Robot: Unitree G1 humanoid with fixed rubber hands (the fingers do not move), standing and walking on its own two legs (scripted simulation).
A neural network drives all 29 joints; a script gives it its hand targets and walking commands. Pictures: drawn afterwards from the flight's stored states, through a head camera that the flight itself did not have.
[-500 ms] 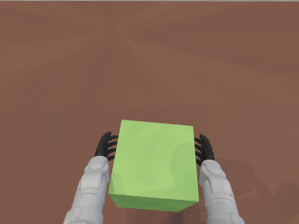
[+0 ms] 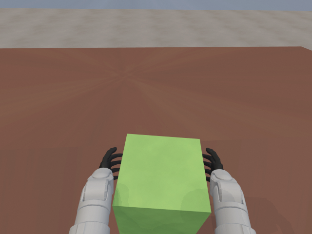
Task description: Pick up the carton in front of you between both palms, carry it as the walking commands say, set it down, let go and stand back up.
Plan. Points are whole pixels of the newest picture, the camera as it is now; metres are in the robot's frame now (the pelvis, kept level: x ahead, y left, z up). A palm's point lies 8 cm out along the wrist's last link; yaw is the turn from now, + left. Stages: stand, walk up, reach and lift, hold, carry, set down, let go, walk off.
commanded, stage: reach and lift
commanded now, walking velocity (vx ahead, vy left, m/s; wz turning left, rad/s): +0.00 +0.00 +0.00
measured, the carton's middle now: (159, 189) +0.29 +0.00 -0.05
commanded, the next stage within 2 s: hold in 0.80 s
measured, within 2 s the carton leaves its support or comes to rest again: neither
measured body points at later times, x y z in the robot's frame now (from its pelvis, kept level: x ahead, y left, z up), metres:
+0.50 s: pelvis +0.01 +0.00 +0.00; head -0.02 +0.00 +0.45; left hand +0.31 +0.15 +0.03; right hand +0.32 -0.15 +0.03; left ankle +0.02 +0.13 -0.74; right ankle +0.02 -0.13 -0.74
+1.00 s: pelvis +0.01 +0.00 +0.01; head -0.04 +0.00 +0.45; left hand +0.31 +0.15 +0.05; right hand +0.31 -0.15 +0.05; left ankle +0.02 +0.13 -0.74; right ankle +0.02 -0.13 -0.74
